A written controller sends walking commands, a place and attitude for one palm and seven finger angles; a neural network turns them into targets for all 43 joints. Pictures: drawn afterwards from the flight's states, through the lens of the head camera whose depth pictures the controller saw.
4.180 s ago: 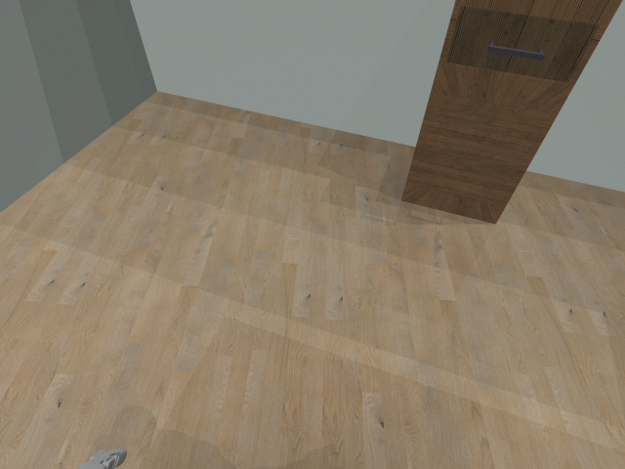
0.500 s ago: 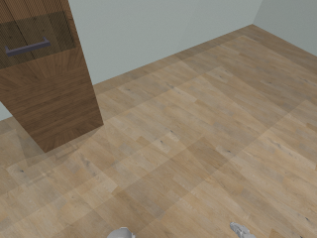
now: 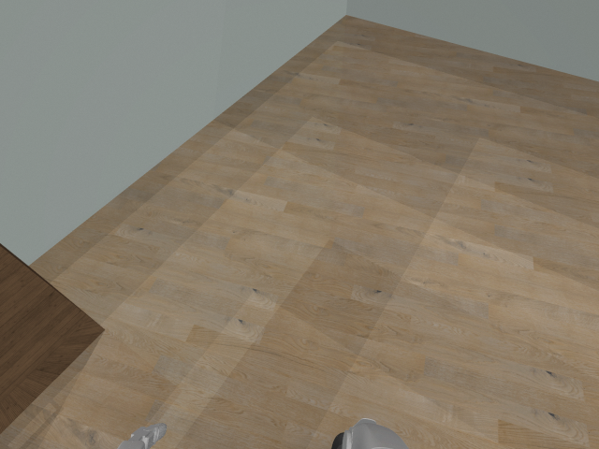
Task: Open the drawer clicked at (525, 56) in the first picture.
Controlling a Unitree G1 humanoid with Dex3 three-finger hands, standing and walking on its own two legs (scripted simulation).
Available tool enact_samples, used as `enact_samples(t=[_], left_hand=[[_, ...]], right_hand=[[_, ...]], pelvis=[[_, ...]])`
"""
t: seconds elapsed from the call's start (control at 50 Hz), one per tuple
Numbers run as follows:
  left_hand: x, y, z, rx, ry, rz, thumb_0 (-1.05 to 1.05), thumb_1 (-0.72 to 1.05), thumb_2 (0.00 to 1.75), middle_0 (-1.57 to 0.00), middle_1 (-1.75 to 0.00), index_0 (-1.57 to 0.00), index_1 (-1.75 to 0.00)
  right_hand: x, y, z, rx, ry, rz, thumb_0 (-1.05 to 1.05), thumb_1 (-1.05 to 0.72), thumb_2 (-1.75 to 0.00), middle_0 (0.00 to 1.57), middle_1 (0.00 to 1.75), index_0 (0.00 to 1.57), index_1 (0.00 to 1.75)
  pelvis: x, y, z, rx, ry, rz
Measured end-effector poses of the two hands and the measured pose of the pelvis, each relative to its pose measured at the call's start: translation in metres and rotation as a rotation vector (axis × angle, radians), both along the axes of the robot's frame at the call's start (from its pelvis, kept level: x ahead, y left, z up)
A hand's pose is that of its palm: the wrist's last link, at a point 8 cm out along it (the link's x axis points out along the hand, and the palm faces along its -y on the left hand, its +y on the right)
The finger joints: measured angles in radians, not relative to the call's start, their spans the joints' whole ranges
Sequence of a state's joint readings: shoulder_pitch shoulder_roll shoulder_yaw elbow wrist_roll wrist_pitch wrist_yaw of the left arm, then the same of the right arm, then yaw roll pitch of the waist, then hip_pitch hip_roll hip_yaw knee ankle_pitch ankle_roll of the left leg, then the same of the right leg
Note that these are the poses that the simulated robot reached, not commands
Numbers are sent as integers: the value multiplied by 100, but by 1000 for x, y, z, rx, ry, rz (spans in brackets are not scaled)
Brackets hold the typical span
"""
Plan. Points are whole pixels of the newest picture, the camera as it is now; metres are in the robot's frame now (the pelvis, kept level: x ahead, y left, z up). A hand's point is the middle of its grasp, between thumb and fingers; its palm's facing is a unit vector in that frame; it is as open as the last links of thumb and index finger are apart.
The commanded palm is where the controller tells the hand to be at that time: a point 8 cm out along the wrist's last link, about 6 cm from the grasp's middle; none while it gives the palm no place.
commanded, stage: turn to face it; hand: left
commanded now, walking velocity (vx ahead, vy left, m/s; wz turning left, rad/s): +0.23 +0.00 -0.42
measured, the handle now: out of the picture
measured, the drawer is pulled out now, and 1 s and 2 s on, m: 0.00 0.00 0.00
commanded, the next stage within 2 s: take the last steps up to it in 1.92 s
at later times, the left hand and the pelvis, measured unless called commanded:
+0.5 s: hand (167, 411) +0.19 +0.23 -0.17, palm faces +0.15 -0.98 -0.16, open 7.3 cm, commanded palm none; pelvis +0.15 +0.05 +0.02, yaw +5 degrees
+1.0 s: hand (156, 392) +0.21 +0.24 -0.12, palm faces +0.37 -0.89 -0.27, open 7.4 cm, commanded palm none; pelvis +0.16 +0.00 +0.03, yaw +22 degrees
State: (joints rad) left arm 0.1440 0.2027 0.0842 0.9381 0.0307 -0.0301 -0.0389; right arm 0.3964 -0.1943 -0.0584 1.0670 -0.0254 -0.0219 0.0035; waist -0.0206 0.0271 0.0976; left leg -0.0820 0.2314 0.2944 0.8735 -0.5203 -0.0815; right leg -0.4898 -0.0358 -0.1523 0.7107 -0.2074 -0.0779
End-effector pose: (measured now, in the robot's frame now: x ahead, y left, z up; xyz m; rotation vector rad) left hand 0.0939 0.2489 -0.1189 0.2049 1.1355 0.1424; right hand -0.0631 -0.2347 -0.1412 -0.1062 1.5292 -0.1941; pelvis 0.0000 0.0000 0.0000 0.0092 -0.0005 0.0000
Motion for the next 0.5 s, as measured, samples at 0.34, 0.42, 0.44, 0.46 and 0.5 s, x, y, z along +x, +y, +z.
enact_samples(t=[0.34, 0.42, 0.44, 0.46, 0.5], left_hand=[[77, -5, 11, -39, 56, 50, 1, 93, 90, -20, -30, -20, -30], [86, 11, -11, -79, 49, 129, 0, 93, 90, -20, -30, -20, -30], [86, 16, -16, -85, 59, 147, 0, 93, 90, -20, -30, -20, -30], [86, 21, -19, -87, 73, 159, 0, 92, 90, -20, -30, -20, -30], [83, 29, -19, -83, 106, 166, 0, 92, 90, -20, -30, -20, -30]], right_hand=[[243, 21, 35, -13, -333, 88, 0, -91, -90, 19, 29, 19, 30], [272, 36, 33, -43, -307, 158, 0, -93, -90, 20, 29, 19, 30], [279, 40, 32, -49, -304, 174, 0, -93, -90, 20, 29, 19, 30], [284, 44, 33, -53, -303, 186, 0, -93, -90, 20, 29, 19, 30], [290, 50, 37, -60, -301, 198, 0, -92, -90, 20, 29, 20, 30]], pelvis=[[117, 14, 29, -43, -17, 13], [141, 32, 16, -60, -29, 73], [144, 37, 14, -51, -27, 82], [147, 40, 13, -46, -25, 84], [149, 46, 15, -45, -21, 90]])
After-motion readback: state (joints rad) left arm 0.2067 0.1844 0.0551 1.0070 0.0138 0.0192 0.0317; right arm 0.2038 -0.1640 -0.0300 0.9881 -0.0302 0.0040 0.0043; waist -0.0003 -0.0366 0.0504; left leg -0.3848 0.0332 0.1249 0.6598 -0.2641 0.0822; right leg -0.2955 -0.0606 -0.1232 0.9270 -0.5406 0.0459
